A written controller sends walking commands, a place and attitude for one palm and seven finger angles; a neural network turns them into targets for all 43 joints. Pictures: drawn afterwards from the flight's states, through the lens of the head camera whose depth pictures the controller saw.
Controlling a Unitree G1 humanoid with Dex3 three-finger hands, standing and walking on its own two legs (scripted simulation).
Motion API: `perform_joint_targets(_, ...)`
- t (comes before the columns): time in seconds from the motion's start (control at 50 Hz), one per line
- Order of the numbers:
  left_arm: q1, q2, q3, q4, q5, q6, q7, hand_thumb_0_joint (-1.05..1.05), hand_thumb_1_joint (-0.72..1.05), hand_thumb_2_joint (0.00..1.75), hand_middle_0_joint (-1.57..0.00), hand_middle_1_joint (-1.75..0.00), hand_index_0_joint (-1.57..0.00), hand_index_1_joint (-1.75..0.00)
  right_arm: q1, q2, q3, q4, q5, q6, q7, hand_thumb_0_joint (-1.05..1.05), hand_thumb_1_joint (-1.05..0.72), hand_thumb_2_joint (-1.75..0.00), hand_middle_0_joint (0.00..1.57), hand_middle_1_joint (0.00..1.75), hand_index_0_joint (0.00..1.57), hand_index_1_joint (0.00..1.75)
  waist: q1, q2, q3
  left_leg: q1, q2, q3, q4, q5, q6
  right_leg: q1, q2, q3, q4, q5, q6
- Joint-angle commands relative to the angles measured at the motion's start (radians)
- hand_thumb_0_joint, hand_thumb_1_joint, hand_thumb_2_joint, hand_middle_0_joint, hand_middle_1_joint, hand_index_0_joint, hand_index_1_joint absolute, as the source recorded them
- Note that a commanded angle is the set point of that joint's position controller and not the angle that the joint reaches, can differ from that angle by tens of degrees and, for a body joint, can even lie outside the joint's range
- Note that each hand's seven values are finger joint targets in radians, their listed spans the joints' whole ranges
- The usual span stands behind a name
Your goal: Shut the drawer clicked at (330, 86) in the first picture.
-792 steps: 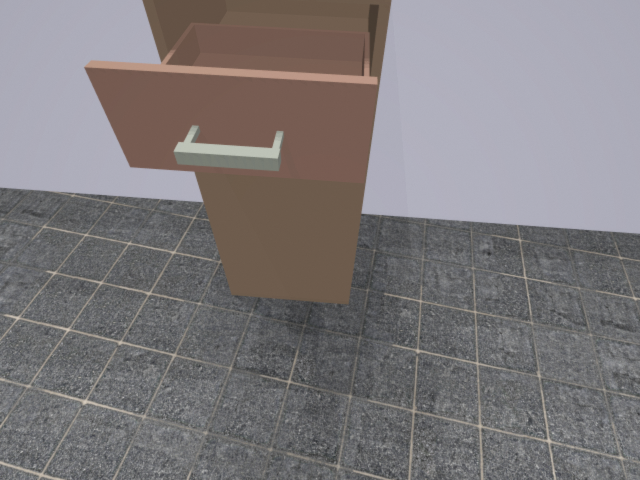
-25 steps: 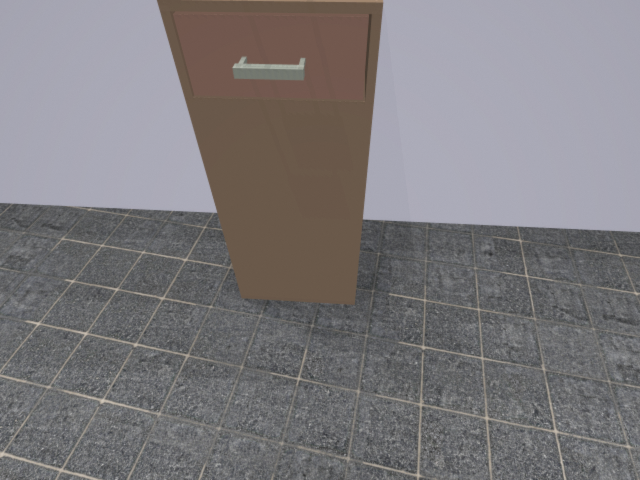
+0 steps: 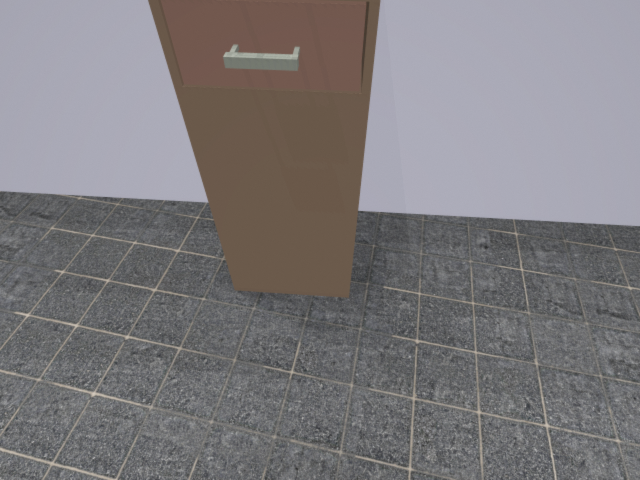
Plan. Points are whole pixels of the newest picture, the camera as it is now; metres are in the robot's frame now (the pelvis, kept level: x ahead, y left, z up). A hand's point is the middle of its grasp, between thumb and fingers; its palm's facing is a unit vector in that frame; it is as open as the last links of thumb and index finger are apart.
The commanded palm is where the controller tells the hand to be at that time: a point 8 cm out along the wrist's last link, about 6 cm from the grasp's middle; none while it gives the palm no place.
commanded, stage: look to check the result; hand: left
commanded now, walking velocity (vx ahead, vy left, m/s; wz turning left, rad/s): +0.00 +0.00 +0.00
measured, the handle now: (263, 56) +0.83 +0.16 +0.14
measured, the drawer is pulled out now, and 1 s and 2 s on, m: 0.00 0.00 0.00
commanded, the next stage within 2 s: stand and wait in 0.18 s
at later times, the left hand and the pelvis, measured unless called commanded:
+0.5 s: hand out of the picture +0.05 +0.21 -0.17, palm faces +0.00 -0.96 -0.27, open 7.4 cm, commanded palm none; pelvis +0.01 +0.00 +0.00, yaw +0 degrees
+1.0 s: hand out of the picture +0.05 +0.21 -0.17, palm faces +0.00 -0.96 -0.28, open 7.4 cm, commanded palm none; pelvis +0.01 +0.00 +0.00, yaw -1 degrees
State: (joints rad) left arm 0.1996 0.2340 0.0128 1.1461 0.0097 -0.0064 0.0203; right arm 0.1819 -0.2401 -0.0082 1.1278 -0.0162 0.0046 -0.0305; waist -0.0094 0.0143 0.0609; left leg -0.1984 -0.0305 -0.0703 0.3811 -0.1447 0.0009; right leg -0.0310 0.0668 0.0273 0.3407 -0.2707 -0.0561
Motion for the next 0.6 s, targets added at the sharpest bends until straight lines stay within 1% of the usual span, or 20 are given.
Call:
perform_joint_targets(0.0, 0.02, 0.155, 0.03, -0.039, -0.004, -0.017, 0.012, 0.0, 0.9, 0.9, -0.2, -0.3, -0.2, -0.3, 0.005, -0.15, -0.027, -0.038, 0.0, -0.012, -0.011, 0.0, -0.9, -0.9, 0.2, 0.3, 0.2, 0.3, -0.001, -0.011, -0.022, 0.088, 0.116, -0.084, -0.021, 0.151, 0.033, -0.106, -0.161, 0.091, -0.076, 0.183, 0.0)
perform_joint_targets(0.04, 0.018, 0.158, 0.032, -0.043, -0.003, -0.019, 0.014, 0.0, 0.9, 0.9, -0.2, -0.3, -0.2, -0.3, 0.005, -0.153, -0.029, -0.042, 0.002, -0.012, -0.011, 0.0, -0.9, -0.9, 0.2, 0.3, 0.2, 0.3, -0.002, -0.032, -0.034, 0.093, 0.118, -0.079, -0.014, 0.168, 0.033, -0.099, -0.159, 0.091, -0.074, 0.213, 0.002)
perform_joint_targets(0.08, 0.011, 0.156, 0.032, -0.043, -0.004, -0.018, 0.013, 0.0, 0.9, 0.9, -0.2, -0.3, -0.2, -0.3, 0.003, -0.151, -0.028, -0.038, 0.001, -0.013, -0.011, 0.0, -0.9, -0.9, 0.2, 0.3, 0.2, 0.3, -0.002, -0.016, -0.025, 0.088, 0.118, -0.085, -0.024, 0.164, 0.033, -0.1, -0.159, 0.088, -0.071, 0.196, 0.001)
perform_joint_targets(0.1, 0.015, 0.158, 0.032, -0.043, -0.003, -0.018, 0.013, 0.0, 0.9, 0.9, -0.2, -0.3, -0.2, -0.3, 0.0, -0.152, -0.027, -0.038, 0.001, -0.014, -0.011, 0.0, -0.9, -0.9, 0.2, 0.3, 0.2, 0.3, 0.0, -0.015, -0.028, 0.09, 0.119, -0.082, -0.021, 0.176, 0.034, -0.096, -0.161, 0.088, -0.072, 0.21, 0.003)
perform_joint_targets(0.14, 0.019, 0.159, 0.033, -0.045, -0.003, -0.02, 0.014, 0.0, 0.9, 0.9, -0.2, -0.3, -0.2, -0.3, -0.001, -0.152, -0.029, -0.04, 0.003, -0.014, -0.011, 0.0, -0.9, -0.9, 0.2, 0.3, 0.2, 0.3, 0.001, -0.033, -0.038, 0.096, 0.117, -0.081, -0.015, 0.182, 0.035, -0.092, -0.162, 0.088, -0.072, 0.228, 0.006)
perform_joint_targets(0.18, 0.015, 0.158, 0.034, -0.047, -0.004, -0.02, 0.015, 0.0, 0.9, 0.9, -0.2, -0.3, -0.2, -0.3, -0.001, -0.15, -0.028, -0.04, 0.001, -0.015, -0.012, 0.0, -0.9, -0.9, 0.2, 0.3, 0.2, 0.3, 0.0, -0.027, -0.03, 0.092, 0.117, -0.078, -0.015, 0.19, 0.034, -0.088, -0.163, 0.087, -0.07, 0.25, 0.007)
perform_joint_targets(0.2, 0.017, 0.159, 0.034, -0.048, -0.004, -0.021, 0.014, 0.0, 0.9, 0.9, -0.2, -0.3, -0.2, -0.3, -0.003, -0.151, -0.029, -0.039, 0.001, -0.016, -0.012, 0.0, -0.9, -0.9, 0.2, 0.3, 0.2, 0.3, 0.0, -0.019, -0.04, 0.099, 0.117, -0.076, -0.013, 0.198, 0.033, -0.084, -0.166, 0.088, -0.067, 0.261, 0.006)
perform_joint_targets(0.26, 0.012, 0.163, 0.035, -0.049, -0.004, -0.021, 0.015, 0.0, 0.9, 0.9, -0.2, -0.3, -0.2, -0.3, -0.005, -0.152, -0.03, -0.04, 0.002, -0.016, -0.012, 0.0, -0.9, -0.9, 0.2, 0.3, 0.2, 0.3, -0.001, -0.017, -0.039, 0.1, 0.12, -0.076, -0.015, 0.199, 0.033, -0.084, -0.165, 0.087, -0.068, 0.259, 0.006)
perform_joint_targets(0.28, 0.009, 0.161, 0.036, -0.052, -0.004, -0.021, 0.015, 0.0, 0.9, 0.9, -0.2, -0.3, -0.2, -0.3, -0.001, -0.153, -0.03, -0.041, 0.001, -0.016, -0.012, 0.0, -0.9, -0.9, 0.2, 0.3, 0.2, 0.3, -0.002, -0.026, -0.04, 0.099, 0.12, -0.08, -0.019, 0.197, 0.033, -0.08, -0.163, 0.087, -0.069, 0.25, 0.005)
perform_joint_targets(0.32, 0.011, 0.16, 0.035, -0.051, -0.004, -0.02, 0.014, 0.0, 0.9, 0.9, -0.2, -0.3, -0.2, -0.3, -0.006, -0.155, -0.029, -0.038, 0.001, -0.017, -0.012, 0.0, -0.9, -0.9, 0.2, 0.3, 0.2, 0.3, 0.0, -0.007, -0.031, 0.099, 0.121, -0.078, -0.021, 0.195, 0.033, -0.085, -0.165, 0.088, -0.072, 0.242, 0.005)
perform_joint_targets(0.34, 0.016, 0.165, 0.037, -0.053, -0.003, -0.021, 0.014, 0.0, 0.9, 0.9, -0.2, -0.3, -0.2, -0.3, -0.005, -0.156, -0.03, -0.041, 0.003, -0.017, -0.012, 0.0, -0.9, -0.9, 0.2, 0.3, 0.2, 0.3, 0.001, -0.02, -0.043, 0.104, 0.12, -0.079, -0.017, 0.203, 0.034, -0.078, -0.164, 0.087, -0.073, 0.249, 0.007)
perform_joint_targets(0.38, 0.011, 0.16, 0.036, -0.05, -0.004, -0.02, 0.014, 0.0, 0.9, 0.9, -0.2, -0.3, -0.2, -0.3, -0.006, -0.155, -0.029, -0.038, 0.001, -0.018, -0.013, 0.0, -0.9, -0.9, 0.2, 0.3, 0.2, 0.3, 0.0, -0.006, -0.036, 0.102, 0.121, -0.08, -0.024, 0.202, 0.033, -0.079, -0.164, 0.086, -0.072, 0.24, 0.004)
perform_joint_targets(0.42, 0.007, 0.163, 0.036, -0.049, -0.004, -0.019, 0.013, 0.0, 0.9, 0.9, -0.2, -0.3, -0.2, -0.3, -0.006, -0.159, -0.028, -0.037, 0.001, -0.018, -0.013, 0.0, -0.9, -0.9, 0.2, 0.3, 0.2, 0.3, 0.0, -0.005, -0.027, 0.099, 0.122, -0.083, -0.029, 0.196, 0.033, -0.082, -0.162, 0.088, -0.074, 0.225, 0.003)
perform_joint_targets(0.44, 0.011, 0.163, 0.037, -0.049, -0.003, -0.019, 0.013, 0.0, 0.9, 0.9, -0.2, -0.3, -0.2, -0.3, -0.007, -0.158, -0.028, -0.039, 0.002, -0.017, -0.013, 0.0, -0.9, -0.9, 0.2, 0.3, 0.2, 0.3, 0.003, -0.014, -0.025, 0.098, 0.121, -0.083, -0.028, 0.191, 0.034, -0.086, -0.161, 0.085, -0.078, 0.217, 0.004)
perform_joint_targets(0.46, 0.01, 0.161, 0.035, -0.047, -0.003, -0.019, 0.012, 0.0, 0.9, 0.9, -0.2, -0.3, -0.2, -0.3, -0.008, -0.156, -0.027, -0.038, 0.001, -0.017, -0.012, 0.0, -0.9, -0.9, 0.2, 0.3, 0.2, 0.3, 0.001, 0.0, -0.018, 0.097, 0.122, -0.082, -0.031, 0.189, 0.033, -0.09, -0.162, 0.088, -0.078, 0.212, 0.003)
perform_joint_targets(0.5, 0.011, 0.164, 0.036, -0.047, -0.004, -0.019, 0.012, 0.0, 0.9, 0.9, -0.2, -0.3, -0.2, -0.3, -0.004, -0.158, -0.026, -0.037, 0.001, -0.019, -0.013, 0.0, -0.9, -0.9, 0.2, 0.3, 0.2, 0.3, 0.001, -0.008, -0.038, 0.105, 0.123, -0.085, -0.03, 0.199, 0.035, -0.077, -0.162, 0.089, -0.077, 0.22, 0.003)
perform_joint_targets(0.52, 0.011, 0.162, 0.035, -0.046, -0.004, -0.019, 0.012, 0.0, 0.9, 0.9, -0.2, -0.3, -0.2, -0.3, -0.008, -0.16, -0.026, -0.037, 0.001, -0.019, -0.013, 0.0, -0.9, -0.9, 0.2, 0.3, 0.2, 0.3, 0.002, -0.009, -0.038, 0.109, 0.123, -0.084, -0.03, 0.2, 0.035, -0.079, -0.164, 0.088, -0.077, 0.224, 0.003)
perform_joint_targets(0.54, 0.012, 0.164, 0.036, -0.047, -0.003, -0.02, 0.012, 0.0, 0.9, 0.9, -0.2, -0.3, -0.2, -0.3, -0.006, -0.16, -0.027, -0.038, 0.002, -0.018, -0.013, 0.0, -0.9, -0.9, 0.2, 0.3, 0.2, 0.3, 0.002, -0.023, -0.04, 0.111, 0.123, -0.082, -0.029, 0.198, 0.035, -0.081, -0.16, 0.086, -0.078, 0.222, 0.004)
perform_joint_targets(0.58, 0.009, 0.162, 0.034, -0.046, -0.004, -0.019, 0.012, 0.0, 0.9, 0.9, -0.2, -0.3, -0.2, -0.3, -0.005, -0.161, -0.026, -0.035, 0.001, -0.018, -0.013, 0.0, -0.9, -0.9, 0.2, 0.3, 0.2, 0.3, 0.001, -0.01, -0.031, 0.107, 0.123, -0.082, -0.032, 0.191, 0.034, -0.084, -0.163, 0.088, -0.079, 0.215, 0.003)
